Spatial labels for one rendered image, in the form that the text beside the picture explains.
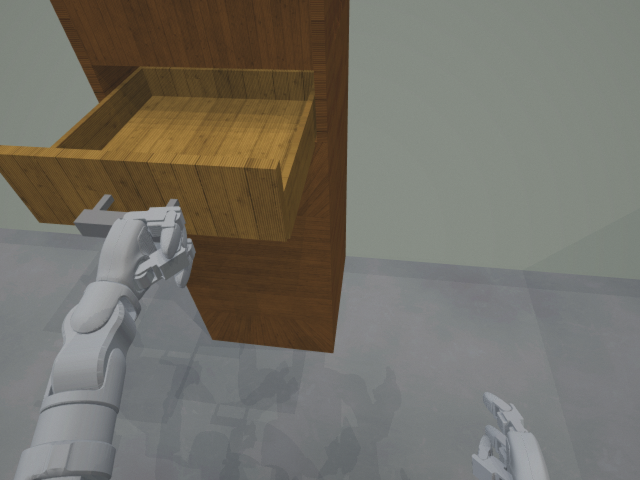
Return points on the drawer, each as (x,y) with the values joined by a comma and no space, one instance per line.
(234,146)

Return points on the robot left forearm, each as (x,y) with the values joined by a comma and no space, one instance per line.
(74,432)

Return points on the robot right hand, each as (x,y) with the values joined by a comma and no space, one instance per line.
(520,455)

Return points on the cabinet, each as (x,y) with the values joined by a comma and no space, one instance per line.
(261,292)

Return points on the handle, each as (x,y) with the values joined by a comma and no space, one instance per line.
(98,221)

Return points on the robot left hand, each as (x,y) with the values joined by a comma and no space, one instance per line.
(130,257)

